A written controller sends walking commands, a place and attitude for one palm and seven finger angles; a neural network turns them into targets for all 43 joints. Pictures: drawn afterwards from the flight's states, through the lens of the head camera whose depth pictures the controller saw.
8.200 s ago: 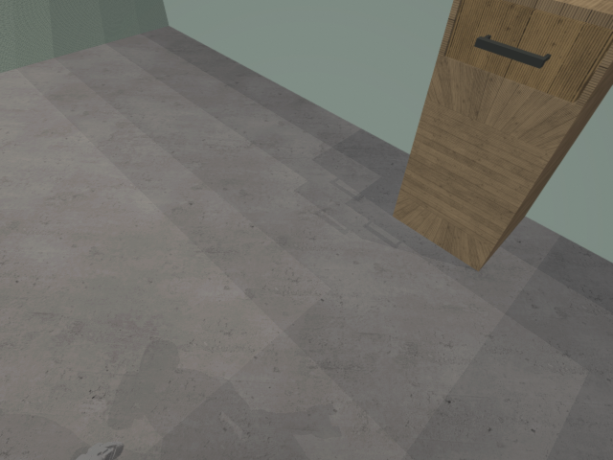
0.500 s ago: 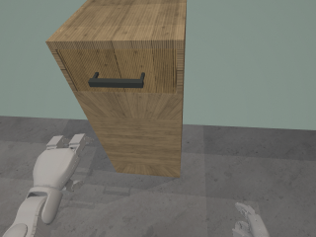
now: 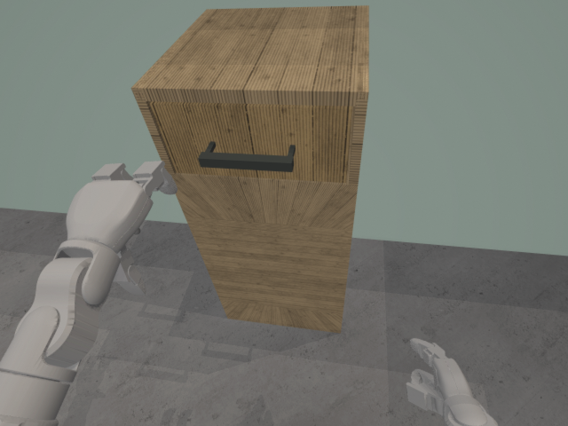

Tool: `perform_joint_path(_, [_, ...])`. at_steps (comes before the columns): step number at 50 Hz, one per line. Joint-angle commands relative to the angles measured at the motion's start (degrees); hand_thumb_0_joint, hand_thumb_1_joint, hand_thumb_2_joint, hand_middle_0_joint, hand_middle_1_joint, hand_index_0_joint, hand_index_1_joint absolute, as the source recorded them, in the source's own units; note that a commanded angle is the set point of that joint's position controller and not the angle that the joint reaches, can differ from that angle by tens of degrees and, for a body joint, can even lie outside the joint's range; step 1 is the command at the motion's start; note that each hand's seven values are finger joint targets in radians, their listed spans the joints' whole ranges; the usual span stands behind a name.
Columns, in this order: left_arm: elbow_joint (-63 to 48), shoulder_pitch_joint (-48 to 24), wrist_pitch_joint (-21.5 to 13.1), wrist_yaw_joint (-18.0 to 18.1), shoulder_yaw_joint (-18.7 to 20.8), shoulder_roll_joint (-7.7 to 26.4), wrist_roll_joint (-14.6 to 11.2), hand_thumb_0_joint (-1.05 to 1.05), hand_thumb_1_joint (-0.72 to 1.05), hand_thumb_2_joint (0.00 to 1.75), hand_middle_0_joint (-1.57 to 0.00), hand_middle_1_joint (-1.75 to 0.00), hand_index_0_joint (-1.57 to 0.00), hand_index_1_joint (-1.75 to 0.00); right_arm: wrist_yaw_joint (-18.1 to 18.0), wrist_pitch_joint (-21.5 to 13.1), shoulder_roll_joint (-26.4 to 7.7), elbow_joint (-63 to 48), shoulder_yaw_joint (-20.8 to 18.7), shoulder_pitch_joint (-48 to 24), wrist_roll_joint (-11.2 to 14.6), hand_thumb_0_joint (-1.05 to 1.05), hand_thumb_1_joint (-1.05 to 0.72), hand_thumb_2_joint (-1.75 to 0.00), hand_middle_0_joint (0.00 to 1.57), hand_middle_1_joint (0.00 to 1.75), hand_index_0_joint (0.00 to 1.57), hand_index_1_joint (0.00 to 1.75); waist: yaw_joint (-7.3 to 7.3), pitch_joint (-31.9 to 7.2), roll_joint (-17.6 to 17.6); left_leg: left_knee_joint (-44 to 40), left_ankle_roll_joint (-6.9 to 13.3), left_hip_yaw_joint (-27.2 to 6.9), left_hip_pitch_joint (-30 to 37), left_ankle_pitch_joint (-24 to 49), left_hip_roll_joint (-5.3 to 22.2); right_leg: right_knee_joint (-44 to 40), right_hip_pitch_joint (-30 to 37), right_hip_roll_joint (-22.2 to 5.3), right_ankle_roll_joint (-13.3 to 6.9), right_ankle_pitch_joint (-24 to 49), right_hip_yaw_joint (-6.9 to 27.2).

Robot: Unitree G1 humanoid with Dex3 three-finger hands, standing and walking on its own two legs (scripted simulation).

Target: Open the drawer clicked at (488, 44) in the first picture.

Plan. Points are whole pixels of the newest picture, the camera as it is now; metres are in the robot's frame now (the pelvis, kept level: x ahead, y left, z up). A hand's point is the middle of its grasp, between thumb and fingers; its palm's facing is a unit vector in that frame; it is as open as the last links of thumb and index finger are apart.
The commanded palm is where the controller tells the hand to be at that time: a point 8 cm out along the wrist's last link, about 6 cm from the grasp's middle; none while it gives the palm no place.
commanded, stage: raise the hand with hooked fingers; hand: left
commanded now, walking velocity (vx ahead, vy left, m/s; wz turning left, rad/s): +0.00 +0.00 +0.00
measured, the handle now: (248, 154) +0.57 +0.17 +0.07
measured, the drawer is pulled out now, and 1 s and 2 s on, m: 0.00 0.00 0.00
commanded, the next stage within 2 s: move the hooked fingers above the handle in 0.54 s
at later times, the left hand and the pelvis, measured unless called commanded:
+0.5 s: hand (133, 222) +0.30 +0.23 +0.17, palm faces +0.11 -0.06 -0.99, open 13.8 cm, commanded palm +0.26 +0.24 +0.23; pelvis -0.02 +0.00 +0.00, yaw +0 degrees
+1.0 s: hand (164, 206) +0.34 +0.22 +0.16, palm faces +0.06 -0.06 -1.00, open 13.8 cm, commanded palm +0.32 +0.22 +0.22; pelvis -0.01 -0.02 +0.00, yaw +1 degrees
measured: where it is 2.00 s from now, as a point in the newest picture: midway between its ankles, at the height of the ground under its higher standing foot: outside the picture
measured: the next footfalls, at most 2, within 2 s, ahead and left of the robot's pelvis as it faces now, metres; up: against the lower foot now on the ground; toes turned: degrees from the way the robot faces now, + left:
none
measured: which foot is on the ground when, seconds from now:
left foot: down 0.00-1.00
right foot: down 0.00-1.00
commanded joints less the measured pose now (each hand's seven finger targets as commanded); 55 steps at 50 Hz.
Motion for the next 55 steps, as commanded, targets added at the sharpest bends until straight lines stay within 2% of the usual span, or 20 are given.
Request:
perform_joint_path(1, [-11.0,-20.5,-0.2,-0.9,7.6,13.2,-0.6,0.0,-0.5,0.3,-0.3,-1.2,-0.3,-1.2,-0.4,-2.3,-6.7,-7.8,-2.3,-6.9,0.1,0.0,-0.9,-0.9,0.2,0.3,0.2,0.3,-1.08,-13.9,-0.9,-3.7,-0.7,-3.4,10.4,13.5,0.2,-4.0,0.1,2.3,-1.6,11.4,0.8])
perform_joint_path(5, [-10.4,-24.7,-0.6,-2.7,10.2,16.4,-1.4,0.0,-0.5,0.3,-0.3,-1.2,-0.3,-1.2,-0.3,-2.8,-7.1,-7.8,-2.3,-7.5,0.4,0.0,-0.9,-0.9,0.2,0.3,0.2,0.3,-0.77,-14.1,-0.3,-3.8,-0.6,-3.8,10.8,13.3,0.3,-4.6,0.3,2.8,-1.8,11.1,1.0])
perform_joint_path(7, [-9.0,-27.1,-1.1,-3.5,9.7,16.8,-2.0,0.0,-0.5,0.3,-0.3,-1.2,-0.3,-1.2,-0.3,-2.9,-7.3,-7.0,-2.3,-6.6,0.4,0.0,-0.9,-0.9,0.2,0.3,0.2,0.3,-0.99,-13.8,-0.4,-4.5,-0.8,-3.9,10.4,12.6,0.2,-4.9,0.3,2.2,-1.7,10.2,0.6])
perform_joint_path(11, [-5.6,-21.8,-0.6,-5.6,8.1,13.8,-2.7,0.0,-0.5,0.3,-0.3,-1.2,-0.3,-1.2,0.4,-2.8,-7.6,-7.5,-2.3,-6.1,0.7,0.0,-0.9,-0.9,0.2,0.3,0.2,0.3,-0.52,-12.5,-2.3,-5.0,-0.8,-3.6,9.4,11.8,0.3,-5.0,0.3,2.2,-1.7,9.6,0.4])
perform_joint_path(13, [-8.0,-21.1,-1.4,-5.9,9.1,14.9,-2.9,0.0,-0.5,0.3,-0.3,-1.2,-0.3,-1.2,0.6,-2.8,-8.1,-8.1,-2.7,-5.8,0.6,0.0,-0.9,-0.9,0.2,0.3,0.2,0.3,-0.14,-13.6,-2.9,-5.1,-0.5,-3.5,9.2,11.8,0.2,-4.9,1.0,2.2,-1.6,10.0,0.5])
perform_joint_path(17, [-12.4,-22.4,-4.0,-4.8,11.1,16.8,-2.8,0.0,-0.5,0.3,-0.3,-1.2,-0.3,-1.2,0.7,-3.6,-7.9,-8.3,-2.9,-5.4,0.3,0.0,-0.9,-0.9,0.2,0.3,0.2,0.3,-0.17,-15.4,-1.3,-5.0,-0.3,-3.7,9.9,11.6,0.2,-4.8,1.0,2.2,-1.6,9.1,0.6])
perform_joint_path(20, [-12.6,-22.7,-5.3,-3.0,14.4,19.2,-3.4,0.0,-0.5,0.3,-0.3,-1.2,-0.3,-1.2,0.6,-4.2,-8.1,-7.7,-3.2,-5.1,0.2,0.0,-0.9,-0.9,0.2,0.3,0.2,0.3,0.4,-15.3,-0.8,-4.6,-0.2,-3.6,9.6,11.8,0.0,-5.2,1.3,2.4,-1.6,9.7,1.0])
perform_joint_path(25, [-8.5,-23.3,-4.2,-1.0,13.1,17.3,-3.6,0.0,-0.5,0.3,-0.3,-1.2,-0.3,-1.2,0.4,-4.4,-8.0,-6.8,-3.2,-5.7,0.8,0.0,-0.9,-0.9,0.2,0.3,0.2,0.3,0.08,-13.1,-1.9,-4.9,-0.4,-3.3,8.4,8.7,-0.1,-6.0,-0.1,2.3,-1.4,6.9,1.1])
perform_joint_path(27, [-7.9,-23.5,-3.4,-1.1,10.6,15.6,-3.2,0.0,-0.5,0.3,-0.3,-1.2,-0.3,-1.2,0.3,-4.1,-7.9,-6.6,-3.1,-5.7,0.9,0.0,-0.9,-0.9,0.2,0.3,0.2,0.3,-0.31,-12.7,-1.3,-5.3,-0.5,-2.9,8.0,7.3,-0.2,-6.0,-0.3,1.9,-1.3,5.7,1.0])
perform_joint_path(29, [-8.5,-23.2,-3.0,-1.5,10.1,15.8,-2.8,0.0,-0.5,0.3,-0.3,-1.2,-0.3,-1.2,0.1,-4.2,-8.0,-7.0,-3.1,-6.0,0.8,0.0,-0.9,-0.9,0.2,0.3,0.2,0.3,-0.15,-14.2,-1.8,-5.0,-0.2,-2.8,8.6,8.1,-0.4,-5.8,0.5,1.7,-1.3,7.0,1.4])
perform_joint_path(32, [-8.5,-22.9,-2.7,-2.7,9.0,15.2,-2.8,0.0,-0.5,0.3,-0.3,-1.2,-0.3,-1.2,-0.1,-4.1,-7.9,-7.1,-2.9,-6.5,0.8,0.0,-0.9,-0.9,0.2,0.3,0.2,0.3,-0.58,-13.0,-2.7,-5.1,0.0,-2.5,8.2,6.7,-0.6,-6.4,0.5,1.5,-1.1,6.4,1.7])
perform_joint_path(33, [-6.3,-23.4,-2.5,-3.0,9.6,16.2,-2.5,0.0,-0.5,0.3,-0.3,-1.2,-0.3,-1.2,-0.4,-4.0,-8.1,-6.7,-2.7,-6.3,0.8,0.0,-0.9,-0.9,0.2,0.3,0.2,0.3,-0.93,-11.6,-3.7,-5.0,0.0,-2.3,7.5,6.2,-0.6,-6.7,-0.1,1.5,-1.0,6.3,1.6])
perform_joint_path(35, [-5.0,-26.4,-2.9,-3.6,8.4,15.3,-2.3,0.0,-0.5,0.3,-0.3,-1.2,-0.3,-1.2,-0.6,-4.0,-8.1,-6.5,-2.6,-6.5,1.0,0.0,-0.9,-0.9,0.2,0.3,0.2,0.3,-1.59,-10.5,-4.2,-4.8,0.1,-2.2,7.2,4.9,-0.7,-7.6,-1.2,1.7,-0.9,5.0,1.9])
perform_joint_path(37, [-2.2,-29.5,-3.8,-3.5,8.0,15.6,-2.0,0.0,-0.5,0.3,-0.3,-1.2,-0.3,-1.2,-1.2,-4.2,-8.1,-5.7,-2.6,-5.3,0.9,0.0,-0.9,-0.9,0.2,0.3,0.2,0.3,-2.18,-10.8,-4.3,-4.8,0.1,-2.3,7.1,4.5,-0.7,-7.5,-1.7,1.5,-0.9,4.6,1.5])
perform_joint_path(40, [-3.0,-32.3,-5.6,-2.9,9.7,17.5,-1.9,0.0,-0.5,0.3,-0.3,-1.2,-0.3,-1.2,-1.3,-4.6,-7.9,-5.9,-2.7,-4.9,0.7,0.0,-0.9,-0.9,0.2,0.3,0.2,0.3,-1.46,-14.4,-2.8,-3.9,0.3,-2.3,8.2,6.9,-1.0,-6.9,0.2,1.6,-1.1,7.6,2.1])
perform_joint_path(41, [-0.6,-33.0,-5.8,-2.6,9.5,17.5,-1.7,0.0,-0.5,0.3,-0.3,-1.2,-0.3,-1.2,-1.5,-4.5,-7.9,-5.6,-2.6,-4.5,0.6,0.0,-0.9,-0.9,0.2,0.3,0.2,0.3,-1.68,-14.2,-3.1,-3.7,0.3,-2.1,7.3,7.2,-1.2,-6.6,0.4,1.2,-1.1,8.3,2.0])
perform_joint_path(43, [1.6,-34.1,-6.0,-2.3,8.0,15.6,-1.6,0.0,-0.5,0.3,-0.3,-1.2,-0.3,-1.2,-1.5,-4.1,-7.9,-5.2,-2.8,-3.9,0.8,0.0,-0.9,-0.9,0.2,0.3,0.2,0.3,-2.15,-13.3,-2.8,-3.7,0.2,-2.0,7.0,7.9,-1.0,-6.3,-0.7,1.3,-1.1,9.5,1.6])
perform_joint_path(46, [2.8,-36.0,-5.8,-1.9,6.0,13.9,-1.2,0.0,-0.5,0.3,-0.3,-1.2,-0.3,-1.2,-1.1,-3.9,-7.8,-5.5,-2.9,-3.6,0.9,0.0,-0.9,-0.9,0.2,0.3,0.2,0.3,-2.29,-14.7,-2.1,-3.2,0.2,-1.7,7.3,8.4,-1.1,-5.9,-0.6,1.2,-1.2,10.1,1.8])
perform_joint_path(52, [8.1,-38.9,-4.5,-1.4,4.1,12.7,0.0,0.0,-0.5,0.3,-0.3,-1.2,-0.3,-1.2,-1.1,-2.8,-8.2,-5.1,-3.3,-1.7,1.2,0.0,-0.9,-0.9,0.2,0.3,0.2,0.3,-2.82,-15.5,-4.5,-2.8,0.3,-1.8,5.9,9.6,-1.0,-4.8,-0.8,1.4,-1.3,12.2,1.5])
perform_joint_path(55, [6.7,-40.7,-4.9,-0.8,6.4,15.3,0.5,0.0,-0.5,0.3,-0.3,-1.2,-0.3,-1.2,-1.0,-2.6,-8.6,-5.5,-3.7,-1.2,1.1,0.0,-0.9,-0.9,0.2,0.3,0.2,0.3,-2.21,-19.7,-4.3,-1.9,0.5,-1.7,6.8,13.0,-1.1,-3.7,1.5,1.6,-1.5,16.1,1.9])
